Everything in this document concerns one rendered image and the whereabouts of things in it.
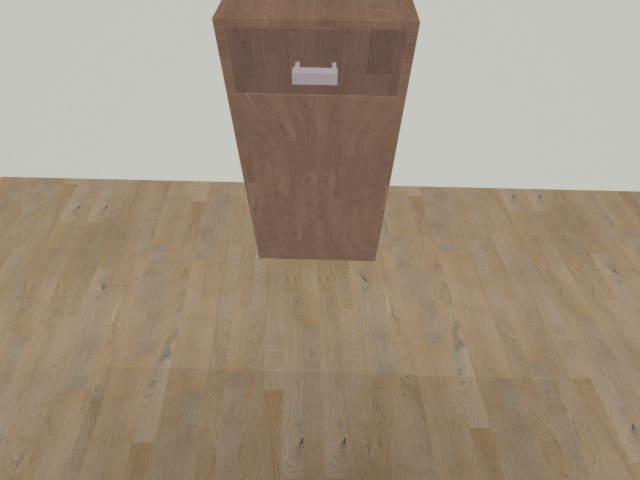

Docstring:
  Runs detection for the cabinet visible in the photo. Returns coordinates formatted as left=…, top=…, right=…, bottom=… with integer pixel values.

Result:
left=212, top=0, right=420, bottom=261

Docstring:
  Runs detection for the drawer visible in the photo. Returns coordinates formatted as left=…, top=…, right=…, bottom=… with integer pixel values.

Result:
left=225, top=26, right=407, bottom=96

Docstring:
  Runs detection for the handle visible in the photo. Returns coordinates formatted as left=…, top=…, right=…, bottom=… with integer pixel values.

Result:
left=292, top=62, right=338, bottom=85

